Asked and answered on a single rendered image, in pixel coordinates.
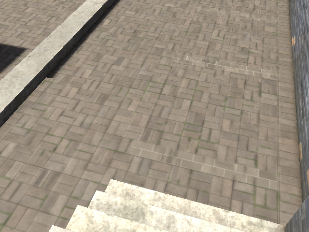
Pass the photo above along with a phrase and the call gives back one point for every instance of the stairs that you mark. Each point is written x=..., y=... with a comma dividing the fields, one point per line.
x=128, y=208

